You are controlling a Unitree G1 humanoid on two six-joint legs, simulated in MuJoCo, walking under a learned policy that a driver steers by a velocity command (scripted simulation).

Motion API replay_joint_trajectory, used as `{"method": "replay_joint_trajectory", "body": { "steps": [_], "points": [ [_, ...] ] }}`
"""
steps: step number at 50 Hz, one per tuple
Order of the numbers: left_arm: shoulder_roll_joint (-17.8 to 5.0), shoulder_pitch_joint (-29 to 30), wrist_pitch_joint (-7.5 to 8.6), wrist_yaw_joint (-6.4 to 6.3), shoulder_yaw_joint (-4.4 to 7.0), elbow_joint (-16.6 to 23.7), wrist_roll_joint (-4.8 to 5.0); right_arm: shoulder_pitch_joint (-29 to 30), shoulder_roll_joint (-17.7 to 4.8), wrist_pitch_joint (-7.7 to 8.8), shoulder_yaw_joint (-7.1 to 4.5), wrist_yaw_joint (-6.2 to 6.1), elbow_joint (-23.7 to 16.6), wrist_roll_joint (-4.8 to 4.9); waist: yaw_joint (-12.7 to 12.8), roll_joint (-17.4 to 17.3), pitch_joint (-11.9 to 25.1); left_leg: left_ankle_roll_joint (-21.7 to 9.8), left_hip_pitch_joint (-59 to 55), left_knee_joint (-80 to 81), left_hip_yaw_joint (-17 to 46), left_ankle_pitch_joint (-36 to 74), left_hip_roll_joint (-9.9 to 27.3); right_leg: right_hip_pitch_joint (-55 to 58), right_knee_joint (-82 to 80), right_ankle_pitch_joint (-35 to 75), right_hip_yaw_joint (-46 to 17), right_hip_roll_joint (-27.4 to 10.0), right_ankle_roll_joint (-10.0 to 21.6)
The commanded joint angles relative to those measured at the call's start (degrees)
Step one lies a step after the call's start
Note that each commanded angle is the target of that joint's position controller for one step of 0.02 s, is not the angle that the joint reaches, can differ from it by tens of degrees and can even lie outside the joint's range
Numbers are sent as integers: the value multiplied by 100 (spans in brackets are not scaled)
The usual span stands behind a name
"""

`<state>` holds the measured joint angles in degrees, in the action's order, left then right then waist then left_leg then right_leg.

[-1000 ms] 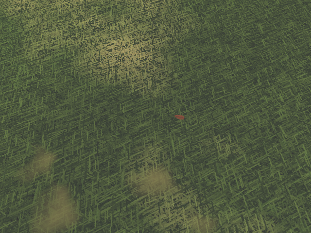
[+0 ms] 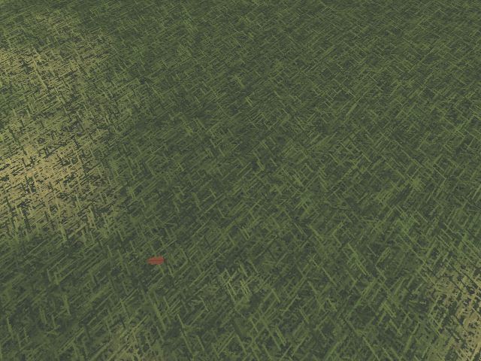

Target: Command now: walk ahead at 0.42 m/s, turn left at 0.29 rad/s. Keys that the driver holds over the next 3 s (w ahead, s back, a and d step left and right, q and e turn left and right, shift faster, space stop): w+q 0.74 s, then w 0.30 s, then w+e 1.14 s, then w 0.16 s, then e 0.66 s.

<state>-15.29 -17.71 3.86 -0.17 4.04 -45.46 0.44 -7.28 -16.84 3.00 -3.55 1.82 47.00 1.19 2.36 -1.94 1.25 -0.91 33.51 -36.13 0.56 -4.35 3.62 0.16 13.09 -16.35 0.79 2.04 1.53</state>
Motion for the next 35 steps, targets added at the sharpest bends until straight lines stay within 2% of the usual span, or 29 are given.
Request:
{"method": "replay_joint_trajectory", "body": {
  "steps": [1, 3, 4, 5, 6, 7, 8, 9, 10, 11, 12, 15, 17, 19, 21, 23, 25, 27, 28, 29, 30, 31, 32, 33, 34, 35],
  "points": [
    [-1012, -79, 54, -23, 295, 120, 56, 844, -431, 125, -34, 82, -678, 17, 176, 702, -578, -227, 546, 134, -5, -313, 36, 108, -303, 1102, -556, -1804, 884],
    [-1115, 60, 1, -49, 325, 129, 81, 561, -504, 147, -63, 130, -687, 22, -33, 742, -359, -422, -77, 246, -287, -555, -176, 139, 173, 2258, -320, -1779, 735],
    [-1137, 215, -33, -77, 321, 172, 87, 86, -597, 147, -140, 132, -562, 13, -328, 711, -39, -528, -921, 417, -520, -414, -420, -29, 804, 3338, -21, -1607, 585],
    [-1005, 151, -61, -113, 267, 199, 44, -727, -848, 137, -297, 105, -317, 26, -653, 512, 469, -680, -2159, 485, -572, -348, -681, -400, 1958, 4105, 337, -1300, 394],
    [-774, 103, -37, -157, 159, 385, -61, -1633, -1353, 113, -472, 35, -190, 44, -957, -183, 1056, -1173, -3841, 673, 1051, -746, 236, -1862, 3863, 3057, 680, -913, 14],
    [-204, -228, 124, -95, -40, 569, -169, -1873, -1732, 143, -500, 55, -169, 59, -643, -1578, 1593, -2096, -5256, 1679, 4197, -1966, 1450, -3910, 5656, -1374, 86, 194, -295],
    [-696, 138, 302, -13, 43, 519, 24, -1856, -1188, 173, -335, 47, -252, 67, -916, -986, 1511, -1937, -5390, 2064, 4363, -2383, 1464, -4561, 6217, -1446, -747, -83, -146],
    [-887, 539, 419, 41, 81, 655, 163, -1520, -1019, 189, -288, 18, -333, 27, -884, -691, 849, -1751, -4820, 2065, 3588, -1925, 1319, -4867, 6162, -924, -670, -336, -6],
    [-831, 709, 480, 18, 58, 675, 88, -1220, -950, 182, -266, -6, -441, -7, -736, -135, 563, -1618, -4172, 2043, 3046, -1367, 1116, -4658, 5794, -496, -620, -566, 50],
    [-839, 783, 485, -11, 90, 673, -52, -951, -799, 168, -213, -23, -535, -41, -564, 68, 296, -1546, -3542, 2144, 2645, -755, 947, -4366, 5326, -204, -605, -718, 23],
    [-841, 737, 444, -15, 119, 701, -80, -795, -703, 162, -166, -49, -634, -95, -390, -50, 231, -1531, -3145, 2285, 2425, -381, 803, -4020, 5096, -13, -630, -793, -14],
    [-686, 651, 281, -18, 108, 726, -127, -750, -759, 165, -192, -124, -712, -38, -209, -111, 42, -1576, -2544, 2484, 1935, 462, 600, -3827, 4452, 295, -475, -741, -265],
    [-569, 1049, 240, -29, 62, 875, -151, -922, -869, 158, -233, -196, -674, -2, -297, -70, -139, -1479, -2308, 2525, 1644, 765, 428, -3869, 3673, 920, -386, -636, -429],
    [-419, 1464, 260, -2, 2, 981, -141, -1089, -877, 118, -243, -239, -623, 17, -448, -142, -207, -1263, -2116, 2429, 1384, 788, 177, -3586, 2782, 1701, -343, -463, -484],
    [-350, 1882, 297, 53, -38, 1085, -91, -1299, -868, 79, -247, -269, -563, 35, -616, -246, -241, -1134, -1997, 2345, 1376, 618, 89, -3240, 2104, 2216, -284, -275, -488],
    [-406, 2190, 334, 104, -33, 1188, -36, -1529, -864, 44, -251, -280, -488, 62, -724, -273, -264, -1097, -2135, 2219, 1625, 458, 183, -3075, 1765, 2357, -332, -162, -447],
    [-528, 2329, 382, 149, 6, 1260, -16, -1659, -818, -6, -249, -306, -448, 76, -715, -297, -255, -1057, -2572, 1915, 1951, 384, 311, -3081, 1457, 2127, -459, -115, -365],
    [-653, 2224, 431, 171, 55, 1253, -6, -1604, -866, -60, -283, -351, -483, 53, -593, -406, -209, -985, -2949, 1578, 2253, 645, 466, -2928, 1323, 1676, -535, -117, -236],
    [-733, 1978, 449, 159, 96, 1204, 3, -1524, -870, -85, -297, -354, -521, 39, -448, -503, -125, -929, -3012, 1357, 2319, 1036, 473, -2612, 1264, 1403, -489, -98, -131],
    [-882, 1418, 473, 124, 181, 1074, -14, -1395, -799, -93, -276, -336, -592, 27, -143, -514, 196, -795, -2929, 858, 2208, 1650, 267, -1759, 1056, 1478, -370, -81, 46],
    [-1097, 583, 489, 78, 264, 968, -101, -1224, -601, -80, -195, -296, -739, -29, 293, -364, 947, -616, -2376, -310, 1987, 1515, -26, -249, 1299, 1529, -776, -631, 381],
    [-1560, -283, 443, 19, 385, 870, -200, -1763, -203, -44, -76, -294, -862, -27, 315, 731, 1962, -206, -680, -2327, 1307, -305, -765, 2010, 1387, 1062, -2606, -1968, 1099],
    [-1357, -427, 383, 77, 339, 719, -74, -2213, -274, -8, -9, -287, -898, 72, 134, 2073, 2371, -54, 575, -3547, 1082, -2987, -871, 2640, 840, -65, -4550, -2735, 1569],
    [-864, -114, 327, 53, 216, 834, -13, -1879, -803, -23, -140, -282, -817, 139, 223, 1274, 1482, -4, 1036, -4003, 1139, -2606, -459, 1910, 618, -826, -4077, -2551, 1329],
    [-664, 179, 260, 23, 151, 871, -39, -1321, -940, -54, -179, -276, -924, 91, 254, 743, 753, 33, 1047, -3999, 867, -2099, -243, 1056, 503, -593, -3165, -2281, 1079],
    [-598, 416, 228, 27, 110, 813, -76, -1003, -852, -62, -184, -265, -1036, 18, 126, 484, 204, 51, 934, -3756, 745, -1791, -74, 227, 301, 32, -2556, -2036, 993]
  ]
}}
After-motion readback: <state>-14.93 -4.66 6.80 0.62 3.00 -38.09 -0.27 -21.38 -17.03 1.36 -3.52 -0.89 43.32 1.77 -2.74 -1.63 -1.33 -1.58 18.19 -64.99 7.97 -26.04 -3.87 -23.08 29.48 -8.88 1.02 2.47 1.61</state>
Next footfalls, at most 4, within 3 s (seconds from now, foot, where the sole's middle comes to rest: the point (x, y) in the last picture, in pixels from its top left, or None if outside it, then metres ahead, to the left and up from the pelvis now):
0.10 left None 0.20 0.14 -0.78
0.60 right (256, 344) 0.54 0.02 -0.78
1.10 left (132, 301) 0.66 0.39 -0.78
1.62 right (184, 204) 1.03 0.28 -0.78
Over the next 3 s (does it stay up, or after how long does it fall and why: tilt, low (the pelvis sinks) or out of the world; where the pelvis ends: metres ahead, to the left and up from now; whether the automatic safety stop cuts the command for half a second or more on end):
stays up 1.42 0.36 -0.01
